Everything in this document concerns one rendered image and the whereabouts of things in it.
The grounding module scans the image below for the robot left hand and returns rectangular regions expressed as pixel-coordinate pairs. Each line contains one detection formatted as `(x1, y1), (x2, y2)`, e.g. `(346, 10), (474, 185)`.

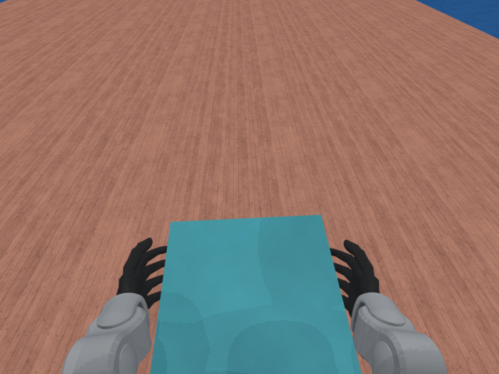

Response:
(116, 238), (167, 309)

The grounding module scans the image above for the robot right forearm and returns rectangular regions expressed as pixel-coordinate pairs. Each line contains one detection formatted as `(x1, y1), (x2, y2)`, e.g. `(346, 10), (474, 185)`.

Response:
(351, 292), (448, 374)

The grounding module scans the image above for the robot left forearm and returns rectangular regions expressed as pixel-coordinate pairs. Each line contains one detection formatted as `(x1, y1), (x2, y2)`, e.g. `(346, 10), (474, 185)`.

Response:
(61, 293), (151, 374)

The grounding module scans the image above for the carton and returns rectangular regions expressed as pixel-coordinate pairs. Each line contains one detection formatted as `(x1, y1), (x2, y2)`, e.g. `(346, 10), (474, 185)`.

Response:
(150, 215), (362, 374)

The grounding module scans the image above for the robot right hand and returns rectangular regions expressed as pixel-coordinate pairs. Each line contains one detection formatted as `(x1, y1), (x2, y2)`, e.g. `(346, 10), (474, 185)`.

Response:
(330, 240), (380, 318)

